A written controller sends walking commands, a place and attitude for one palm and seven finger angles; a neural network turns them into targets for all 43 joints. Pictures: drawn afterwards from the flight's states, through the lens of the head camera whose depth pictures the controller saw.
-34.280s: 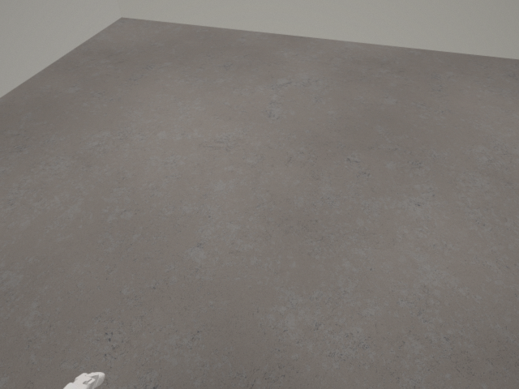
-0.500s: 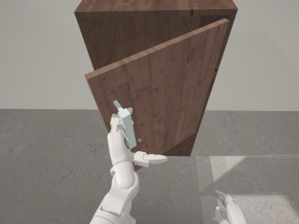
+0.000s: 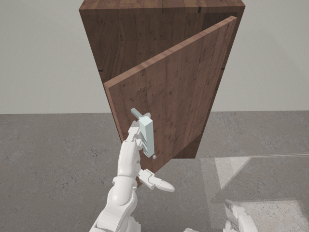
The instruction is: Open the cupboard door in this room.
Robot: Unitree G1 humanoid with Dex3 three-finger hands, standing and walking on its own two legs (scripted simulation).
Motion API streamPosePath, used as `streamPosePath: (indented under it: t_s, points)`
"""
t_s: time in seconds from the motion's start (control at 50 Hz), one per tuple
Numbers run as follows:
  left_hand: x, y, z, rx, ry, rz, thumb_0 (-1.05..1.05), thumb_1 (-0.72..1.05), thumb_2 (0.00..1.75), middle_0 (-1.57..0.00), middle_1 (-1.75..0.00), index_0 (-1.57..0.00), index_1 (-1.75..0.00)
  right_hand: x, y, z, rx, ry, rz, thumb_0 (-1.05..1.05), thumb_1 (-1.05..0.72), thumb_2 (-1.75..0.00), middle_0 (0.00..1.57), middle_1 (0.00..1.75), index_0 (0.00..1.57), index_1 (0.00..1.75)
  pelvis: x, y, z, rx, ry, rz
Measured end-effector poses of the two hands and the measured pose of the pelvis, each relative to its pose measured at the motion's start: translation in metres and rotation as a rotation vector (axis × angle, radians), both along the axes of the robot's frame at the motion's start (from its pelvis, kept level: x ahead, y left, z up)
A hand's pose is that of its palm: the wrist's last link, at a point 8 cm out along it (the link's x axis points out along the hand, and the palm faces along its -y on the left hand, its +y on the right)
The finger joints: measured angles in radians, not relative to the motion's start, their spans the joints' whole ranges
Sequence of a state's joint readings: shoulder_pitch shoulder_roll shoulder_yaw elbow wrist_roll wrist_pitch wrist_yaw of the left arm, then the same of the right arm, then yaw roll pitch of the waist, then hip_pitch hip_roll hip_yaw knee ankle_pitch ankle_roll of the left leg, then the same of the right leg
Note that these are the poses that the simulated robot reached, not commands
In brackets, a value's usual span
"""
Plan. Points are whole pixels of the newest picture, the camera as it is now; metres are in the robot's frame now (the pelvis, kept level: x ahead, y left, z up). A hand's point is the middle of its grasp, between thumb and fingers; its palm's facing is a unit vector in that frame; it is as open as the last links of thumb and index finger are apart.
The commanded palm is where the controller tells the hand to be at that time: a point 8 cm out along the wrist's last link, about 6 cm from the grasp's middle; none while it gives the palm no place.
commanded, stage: slide the hand sideways off the handle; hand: left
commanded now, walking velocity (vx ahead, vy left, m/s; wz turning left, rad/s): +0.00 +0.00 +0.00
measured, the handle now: (142, 133) +0.35 +0.05 +0.06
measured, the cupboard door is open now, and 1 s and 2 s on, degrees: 41 41 41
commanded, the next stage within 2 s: draw the hand back to the body in 0.84 s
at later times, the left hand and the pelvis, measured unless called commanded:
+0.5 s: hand (135, 173) +0.25 +0.06 +0.06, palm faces -0.03 -1.00 +0.01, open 16.1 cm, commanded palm +0.22 +0.12 +0.06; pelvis +0.01 -0.01 +0.00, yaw +0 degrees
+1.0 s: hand (117, 188) +0.21 +0.09 +0.06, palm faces -0.03 -1.00 -0.01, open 16.4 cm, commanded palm +0.19 +0.15 +0.07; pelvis +0.01 -0.01 -0.02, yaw +1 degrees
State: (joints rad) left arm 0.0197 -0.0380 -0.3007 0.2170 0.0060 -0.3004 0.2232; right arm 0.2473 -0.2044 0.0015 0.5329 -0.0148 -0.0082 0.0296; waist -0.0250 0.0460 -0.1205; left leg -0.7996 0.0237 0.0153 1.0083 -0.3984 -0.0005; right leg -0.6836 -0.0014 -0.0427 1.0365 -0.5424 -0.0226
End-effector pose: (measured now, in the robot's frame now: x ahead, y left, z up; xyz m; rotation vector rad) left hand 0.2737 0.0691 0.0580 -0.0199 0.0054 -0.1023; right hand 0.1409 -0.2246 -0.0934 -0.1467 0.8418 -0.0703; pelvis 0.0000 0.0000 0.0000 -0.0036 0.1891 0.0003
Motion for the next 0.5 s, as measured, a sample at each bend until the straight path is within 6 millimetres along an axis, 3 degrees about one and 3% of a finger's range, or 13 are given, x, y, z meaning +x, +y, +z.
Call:
streamPosePath:
  t_s: [0.16,0.5]
  points:
    - [-0.015,0.008,0.002,0.005,-0.024,0.024,-0.01,-0.5,0.3,-0.18,-0.34,-0.19,-0.32,0.001,0.001,0.004,-0.003,-0.007,-0.008,0.01,-0.91,-0.9,0.2,0.29,0.2,0.3,0.002,0.001,-0.002,0.001,-0.002,-0.014]
    - [-0.047,0.041,0.004,0.01,0.0,0.067,-0.01,-0.5,0.3,-0.18,-0.32,-0.19,-0.32,0.045,0.004,0.015,-0.004,-0.118,0.046,0.01,-0.91,-0.9,0.2,0.3,0.2,0.3,0.01,-0.006,-0.004,0.001,0.006,0.004]
